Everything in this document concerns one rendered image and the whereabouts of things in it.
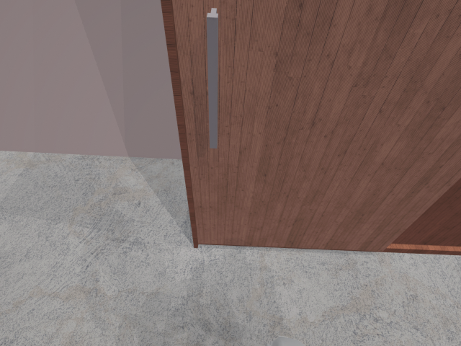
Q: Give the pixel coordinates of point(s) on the handle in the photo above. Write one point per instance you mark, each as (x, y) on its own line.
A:
(212, 65)

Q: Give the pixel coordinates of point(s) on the wardrobe door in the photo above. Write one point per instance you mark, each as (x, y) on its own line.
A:
(339, 121)
(440, 224)

